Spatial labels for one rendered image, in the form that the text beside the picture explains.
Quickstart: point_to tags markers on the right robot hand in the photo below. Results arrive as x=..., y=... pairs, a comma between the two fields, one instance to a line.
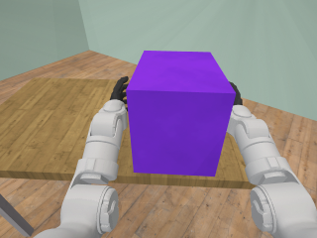
x=238, y=100

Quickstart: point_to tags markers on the robot left upper arm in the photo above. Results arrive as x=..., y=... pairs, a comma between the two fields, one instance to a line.
x=88, y=211

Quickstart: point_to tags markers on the table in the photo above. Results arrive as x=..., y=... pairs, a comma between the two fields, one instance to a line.
x=43, y=132

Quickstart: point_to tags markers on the robot right upper arm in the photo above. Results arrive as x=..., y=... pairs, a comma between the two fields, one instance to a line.
x=284, y=210

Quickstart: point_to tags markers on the robot right forearm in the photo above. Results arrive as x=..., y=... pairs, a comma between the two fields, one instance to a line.
x=264, y=164

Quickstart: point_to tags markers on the carton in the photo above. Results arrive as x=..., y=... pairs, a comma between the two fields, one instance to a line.
x=179, y=108

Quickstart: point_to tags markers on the left robot hand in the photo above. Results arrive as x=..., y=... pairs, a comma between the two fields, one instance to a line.
x=118, y=89

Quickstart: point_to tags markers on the robot left forearm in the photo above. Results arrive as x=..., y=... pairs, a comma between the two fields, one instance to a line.
x=99, y=161

